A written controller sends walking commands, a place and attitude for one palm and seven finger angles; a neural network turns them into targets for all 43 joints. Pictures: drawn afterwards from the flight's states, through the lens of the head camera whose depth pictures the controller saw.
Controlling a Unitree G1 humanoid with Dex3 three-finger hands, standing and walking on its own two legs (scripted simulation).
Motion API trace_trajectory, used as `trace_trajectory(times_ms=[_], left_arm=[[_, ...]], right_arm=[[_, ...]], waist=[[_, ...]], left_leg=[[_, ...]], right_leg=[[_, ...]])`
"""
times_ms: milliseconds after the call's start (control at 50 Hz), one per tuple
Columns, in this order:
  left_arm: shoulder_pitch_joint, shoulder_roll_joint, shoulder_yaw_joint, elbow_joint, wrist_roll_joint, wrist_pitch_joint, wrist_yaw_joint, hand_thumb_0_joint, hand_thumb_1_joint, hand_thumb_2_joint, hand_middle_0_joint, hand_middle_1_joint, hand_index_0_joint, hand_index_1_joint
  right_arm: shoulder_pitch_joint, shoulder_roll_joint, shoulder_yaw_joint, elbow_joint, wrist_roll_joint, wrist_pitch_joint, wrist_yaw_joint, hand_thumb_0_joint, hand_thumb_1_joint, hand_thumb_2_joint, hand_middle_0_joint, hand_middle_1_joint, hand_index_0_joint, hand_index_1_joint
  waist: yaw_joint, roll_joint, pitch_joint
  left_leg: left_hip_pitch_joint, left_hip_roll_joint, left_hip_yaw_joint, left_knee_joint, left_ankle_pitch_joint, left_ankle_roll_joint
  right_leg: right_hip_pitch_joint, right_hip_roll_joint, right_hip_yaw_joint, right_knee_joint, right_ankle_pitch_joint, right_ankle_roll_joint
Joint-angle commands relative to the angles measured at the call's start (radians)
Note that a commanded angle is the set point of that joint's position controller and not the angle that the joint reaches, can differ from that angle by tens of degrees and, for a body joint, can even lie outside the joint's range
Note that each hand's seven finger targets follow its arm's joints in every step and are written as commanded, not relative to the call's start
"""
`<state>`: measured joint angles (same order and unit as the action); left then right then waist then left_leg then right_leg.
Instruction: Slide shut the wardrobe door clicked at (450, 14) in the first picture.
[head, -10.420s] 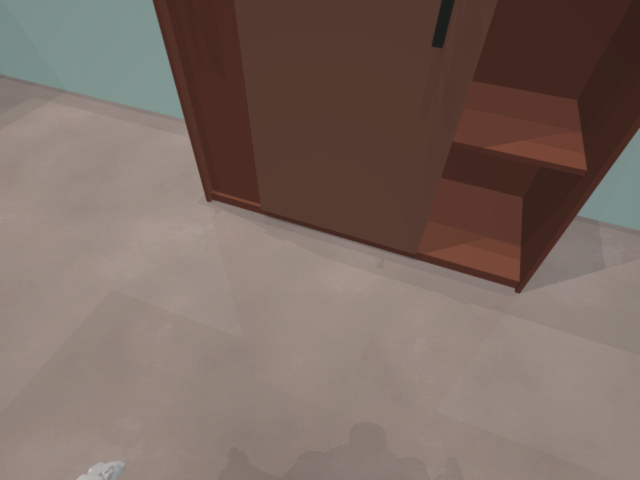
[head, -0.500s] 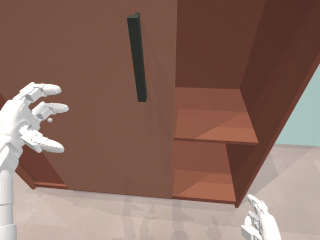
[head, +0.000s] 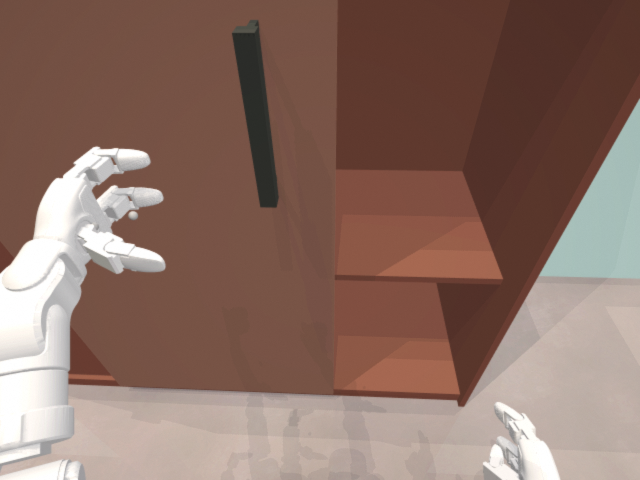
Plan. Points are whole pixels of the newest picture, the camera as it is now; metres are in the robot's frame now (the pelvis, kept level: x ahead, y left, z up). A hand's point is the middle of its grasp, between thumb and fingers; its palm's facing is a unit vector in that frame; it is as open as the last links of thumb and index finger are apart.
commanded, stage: move the hooked fingers beside the handle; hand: left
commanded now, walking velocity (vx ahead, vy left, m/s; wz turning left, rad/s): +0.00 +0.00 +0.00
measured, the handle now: (262, 122) +0.53 +0.13 +0.22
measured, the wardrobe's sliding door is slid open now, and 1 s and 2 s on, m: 0.40 0.40 0.40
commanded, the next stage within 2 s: feel for the door with the fingertips in 1.78 s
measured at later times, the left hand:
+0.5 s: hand (181, 182) +0.40 +0.21 +0.20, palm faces +0.09 -1.00 -0.02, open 14.0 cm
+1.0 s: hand (219, 154) +0.46 +0.18 +0.20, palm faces +0.07 -1.00 -0.01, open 14.0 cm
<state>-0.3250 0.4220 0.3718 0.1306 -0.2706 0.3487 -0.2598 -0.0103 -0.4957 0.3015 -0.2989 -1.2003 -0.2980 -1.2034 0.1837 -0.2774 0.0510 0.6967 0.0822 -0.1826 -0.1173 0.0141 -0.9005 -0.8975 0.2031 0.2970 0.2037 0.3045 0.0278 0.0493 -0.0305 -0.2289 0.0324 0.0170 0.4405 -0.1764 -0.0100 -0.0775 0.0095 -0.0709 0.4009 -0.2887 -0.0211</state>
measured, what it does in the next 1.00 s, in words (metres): stands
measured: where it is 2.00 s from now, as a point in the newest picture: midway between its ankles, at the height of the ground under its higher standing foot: outside the picture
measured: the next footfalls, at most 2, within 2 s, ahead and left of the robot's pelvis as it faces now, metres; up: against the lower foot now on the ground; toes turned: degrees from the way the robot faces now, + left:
none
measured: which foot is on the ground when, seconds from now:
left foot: down 0.00-1.00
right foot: down 0.00-1.00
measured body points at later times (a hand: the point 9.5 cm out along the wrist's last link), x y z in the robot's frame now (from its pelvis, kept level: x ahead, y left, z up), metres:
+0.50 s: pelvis +0.00 -0.01 +0.00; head -0.01 -0.02 +0.45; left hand +0.39 +0.26 +0.21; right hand +0.14 -0.27 -0.10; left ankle +0.04 +0.13 -0.74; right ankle -0.04 -0.10 -0.74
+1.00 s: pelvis +0.01 +0.00 +0.00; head +0.02 -0.01 +0.45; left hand +0.46 +0.23 +0.21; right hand +0.07 -0.28 -0.12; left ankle +0.04 +0.13 -0.74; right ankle -0.04 -0.10 -0.74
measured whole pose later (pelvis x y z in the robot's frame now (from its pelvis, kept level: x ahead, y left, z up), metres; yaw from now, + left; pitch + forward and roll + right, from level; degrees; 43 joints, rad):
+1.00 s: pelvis +0.01 +0.00 +0.00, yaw -2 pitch +3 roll -1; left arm -0.79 0.43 0.33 0.75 -0.15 0.17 -0.14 -0.01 -0.49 0.30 -0.30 -1.20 -0.30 -1.20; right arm 0.32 -0.28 0.00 0.75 0.05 -0.12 -0.08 0.01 -0.90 -0.90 0.20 0.30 0.20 0.30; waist -0.08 0.04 -0.04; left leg -0.30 0.05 0.04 0.44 -0.18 -0.01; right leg -0.16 0.03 -0.04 0.39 -0.27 -0.03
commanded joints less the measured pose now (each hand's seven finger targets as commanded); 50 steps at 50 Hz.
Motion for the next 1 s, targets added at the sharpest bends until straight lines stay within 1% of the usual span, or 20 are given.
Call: trace_trajectory(times_ms=[0,40,60,120,180,240,360,440,500,520,620,640,680,720,760,780,820,860,920,980], left_arm=[[-0.453,0.224,0.037,-0.193,-0.009,-0.088,0.018,0.0,-0.5,0.3,-0.3,-1.2,-0.3,-1.2],[-0.47,0.234,0.043,-0.189,-0.002,-0.088,0.029,0.0,-0.5,0.3,-0.3,-1.2,-0.3,-1.2],[-0.452,0.247,0.056,-0.158,-0.001,-0.086,0.035,0.0,-0.5,0.3,-0.3,-1.2,-0.3,-1.2],[-0.481,0.214,0.025,-0.138,0.003,-0.083,0.041,0.0,-0.5,0.3,-0.3,-1.2,-0.3,-1.2],[-0.518,0.248,0.044,-0.071,0.011,-0.083,0.056,0.0,-0.5,0.3,-0.3,-1.2,-0.3,-1.2],[-0.579,0.207,0.001,-0.069,0.019,-0.095,0.065,0.0,-0.5,0.3,-0.3,-1.2,-0.3,-1.2],[-0.64,0.257,0.022,0.074,0.034,-0.115,0.079,0.0,-0.5,0.3,-0.3,-1.2,-0.3,-1.2],[-0.722,0.242,-0.002,0.092,0.043,-0.152,0.078,0.0,-0.5,0.3,-0.3,-1.2,-0.3,-1.2],[-0.717,0.277,0.034,0.105,0.045,-0.173,0.077,0.0,-0.5,0.3,-0.3,-1.2,-0.3,-1.2],[-0.718,0.238,-0.001,0.126,0.044,-0.171,0.072,0.0,-0.5,0.3,-0.3,-1.2,-0.3,-1.2],[-0.787,0.267,0.003,0.25,0.057,-0.171,0.08,0.0,-0.5,0.3,-0.3,-1.2,-0.3,-1.2],[-0.83,0.237,-0.031,0.24,0.061,-0.18,0.081,0.0,-0.5,0.3,-0.3,-1.2,-0.3,-1.2],[-0.882,0.271,-0.006,0.252,0.069,-0.203,0.094,0.0,-0.5,0.3,-0.3,-1.2,-0.3,-1.2],[-0.918,0.238,-0.032,0.269,0.069,-0.224,0.098,0.0,-0.5,0.3,-0.3,-1.2,-0.3,-1.2],[-0.928,0.279,0.002,0.28,0.079,-0.245,0.109,0.0,-0.5,0.3,-0.3,-1.2,-0.3,-1.2],[-0.933,0.25,-0.022,0.287,0.081,-0.249,0.109,0.0,-0.5,0.3,-0.3,-1.2,-0.3,-1.2],[-0.924,0.248,-0.014,0.336,0.085,-0.246,0.115,0.0,-0.5,0.3,-0.3,-1.2,-0.3,-1.2],[-0.888,0.29,0.03,0.4,0.094,-0.238,0.122,0.0,-0.5,0.3,-0.3,-1.2,-0.3,-1.2],[-0.942,0.267,0.0,0.393,0.106,-0.246,0.125,0.0,-0.5,0.3,-0.3,-1.2,-0.3,-1.2],[-0.972,0.295,0.024,0.4,0.111,-0.266,0.132,0.0,-0.5,0.3,-0.3,-1.2,-0.3,-1.2]], right_arm=[[-0.14,-0.124,-0.048,-0.149,-0.001,-0.049,-0.014,0.0,-0.9,-0.9,0.2,0.3,0.2,0.3],[-0.134,-0.126,-0.05,-0.148,-0.004,-0.045,-0.013,0.0,-0.9,-0.9,0.2,0.3,0.2,0.3],[-0.13,-0.129,-0.05,-0.141,-0.006,-0.041,-0.012,0.0,-0.9,-0.9,0.2,0.3,0.2,0.3],[-0.128,-0.123,-0.051,-0.144,-0.003,-0.032,-0.01,0.0,-0.9,-0.9,0.2,0.3,0.2,0.3],[-0.116,-0.13,-0.052,-0.132,-0.005,-0.021,-0.011,0.0,-0.9,-0.9,0.2,0.3,0.2,0.3],[-0.108,-0.125,-0.056,-0.132,-0.005,-0.018,-0.011,0.0,-0.9,-0.9,0.2,0.3,0.2,0.3],[-0.071,-0.137,-0.06,-0.102,-0.012,0.0,-0.012,0.0,-0.9,-0.9,0.2,0.3,0.2,0.3],[-0.049,-0.134,-0.068,-0.103,-0.012,0.0,-0.009,0.0,-0.9,-0.9,0.2,0.3,0.2,0.3],[-0.031,-0.138,-0.076,-0.101,-0.012,0.0,-0.005,0.0,-0.9,-0.9,0.2,0.3,0.2,0.3],[-0.031,-0.135,-0.075,-0.102,-0.011,0.002,-0.004,0.0,-0.9,-0.9,0.2,0.3,0.2,0.3],[0.012,-0.145,-0.083,-0.081,-0.012,0.012,-0.002,0.0,-0.9,-0.9,0.2,0.3,0.2,0.3],[0.018,-0.144,-0.084,-0.082,-0.011,0.013,-0.001,0.0,-0.9,-0.9,0.2,0.3,0.2,0.3],[0.037,-0.148,-0.09,-0.073,-0.017,0.011,0.002,0.0,-0.9,-0.9,0.2,0.3,0.2,0.3],[0.05,-0.144,-0.091,-0.068,-0.017,0.007,0.004,0.0,-0.9,-0.9,0.2,0.3,0.2,0.3],[0.069,-0.15,-0.095,-0.058,-0.024,0.007,0.007,0.0,-0.9,-0.9,0.2,0.3,0.2,0.3],[0.069,-0.145,-0.094,-0.063,-0.021,0.006,0.01,0.0,-0.9,-0.9,0.2,0.3,0.2,0.3],[0.084,-0.146,-0.096,-0.057,-0.023,0.01,0.012,0.0,-0.9,-0.9,0.2,0.3,0.2,0.3],[0.102,-0.156,-0.099,-0.05,-0.027,0.016,0.016,0.0,-0.9,-0.9,0.2,0.3,0.2,0.3],[0.115,-0.149,-0.102,-0.059,-0.026,0.022,0.021,0.0,-0.9,-0.9,0.2,0.3,0.2,0.3],[0.135,-0.155,-0.108,-0.055,-0.03,0.025,0.025,0.0,-0.9,-0.9,0.2,0.3,0.2,0.3]], waist=[[-0.021,0.02,-0.216],[-0.017,0.039,-0.248],[-0.011,0.011,-0.234],[-0.019,0.018,-0.238],[-0.022,-0.02,-0.216],[-0.035,-0.007,-0.237],[-0.046,-0.035,-0.207],[-0.059,-0.005,-0.246],[-0.048,-0.013,-0.292],[-0.055,-0.002,-0.268],[-0.078,-0.043,-0.223],[-0.087,-0.02,-0.233],[-0.088,-0.01,-0.262],[-0.097,-0.008,-0.27],[-0.087,0.004,-0.309],[-0.091,0.018,-0.308],[-0.09,-0.011,-0.299],[-0.08,-0.047,-0.292],[-0.093,-0.024,-0.306],[-0.095,-0.032,-0.319]], left_leg=[[0.234,-0.039,-0.018,-0.025,0.197,0.037],[0.248,-0.039,-0.022,-0.024,0.22,0.035],[0.231,-0.039,-0.019,-0.022,0.219,0.037],[0.234,-0.038,-0.015,-0.026,0.219,0.037],[0.203,-0.035,-0.014,-0.033,0.187,0.037],[0.232,-0.034,-0.012,-0.027,0.204,0.039],[0.186,-0.035,-0.002,-0.026,0.175,0.042],[0.209,-0.035,-0.002,-0.022,0.202,0.042],[0.216,-0.036,-0.002,-0.018,0.226,0.044],[0.209,-0.038,0.004,-0.016,0.226,0.045],[0.164,-0.036,0.005,-0.018,0.17,0.046],[0.176,-0.036,0.005,-0.016,0.176,0.046],[0.185,-0.035,0.0,-0.013,0.18,0.047],[0.199,-0.036,0.001,-0.004,0.199,0.05],[0.206,-0.037,0.002,0.0,0.222,0.049],[0.205,-0.037,0.003,-0.002,0.229,0.048],[0.187,-0.037,0.005,-0.001,0.238,0.049],[0.161,-0.038,0.01,0.005,0.24,0.052],[0.165,-0.036,0.014,0.006,0.257,0.051],[0.164,-0.034,0.014,0.01,0.261,0.052]], right_leg=[[-0.114,0.026,0.023,-0.067,0.284,0.01],[-0.102,0.025,0.021,-0.061,0.303,0.006],[-0.094,0.027,0.021,-0.066,0.304,0.007],[-0.097,0.024,0.024,-0.065,0.314,0.009],[-0.1,0.022,0.026,-0.073,0.286,0.011],[-0.108,0.024,0.029,-0.073,0.302,0.011],[-0.111,0.021,0.04,-0.082,0.293,0.017],[-0.103,0.02,0.044,-0.075,0.333,0.015],[-0.073,0.023,0.043,-0.067,0.367,0.013],[-0.085,0.022,0.045,-0.067,0.377,0.016],[-0.125,0.023,0.046,-0.08,0.316,0.022],[-0.134,0.025,0.046,-0.078,0.318,0.02],[-0.13,0.028,0.046,-0.08,0.31,0.016],[-0.136,0.031,0.048,-0.075,0.333,0.016],[-0.111,0.034,0.046,-0.067,0.355,0.012],[-0.111,0.03,0.048,-0.064,0.369,0.012],[-0.107,0.032,0.045,-0.058,0.39,0.015],[-0.097,0.034,0.044,-0.056,0.404,0.017],[-0.101,0.032,0.046,-0.048,0.424,0.018],[-0.1,0.035,0.048,-0.047,0.43,0.018]])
